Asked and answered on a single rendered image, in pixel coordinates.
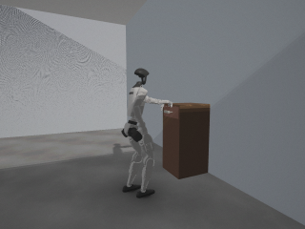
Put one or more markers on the cabinet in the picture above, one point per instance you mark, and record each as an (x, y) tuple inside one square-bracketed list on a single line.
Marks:
[(185, 145)]

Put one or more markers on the robot right upper arm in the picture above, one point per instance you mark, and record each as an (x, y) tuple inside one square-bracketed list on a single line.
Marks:
[(141, 93)]

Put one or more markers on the robot left upper arm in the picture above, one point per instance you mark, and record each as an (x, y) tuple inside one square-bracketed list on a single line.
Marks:
[(147, 99)]

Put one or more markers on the left robot hand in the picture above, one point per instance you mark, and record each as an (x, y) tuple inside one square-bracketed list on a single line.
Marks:
[(166, 102)]

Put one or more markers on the right robot hand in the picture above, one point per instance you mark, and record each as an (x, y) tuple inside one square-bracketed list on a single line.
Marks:
[(146, 138)]

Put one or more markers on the robot left shin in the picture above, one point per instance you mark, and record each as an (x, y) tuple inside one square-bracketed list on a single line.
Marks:
[(134, 168)]

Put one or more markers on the robot right forearm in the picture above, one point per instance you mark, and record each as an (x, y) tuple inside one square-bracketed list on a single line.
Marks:
[(139, 120)]

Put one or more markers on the drawer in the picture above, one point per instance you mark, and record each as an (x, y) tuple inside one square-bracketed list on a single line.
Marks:
[(173, 109)]

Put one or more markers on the left robot foot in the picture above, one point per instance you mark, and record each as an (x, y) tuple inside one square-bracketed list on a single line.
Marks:
[(132, 188)]

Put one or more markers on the robot left forearm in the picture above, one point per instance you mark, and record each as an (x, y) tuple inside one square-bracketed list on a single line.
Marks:
[(155, 101)]

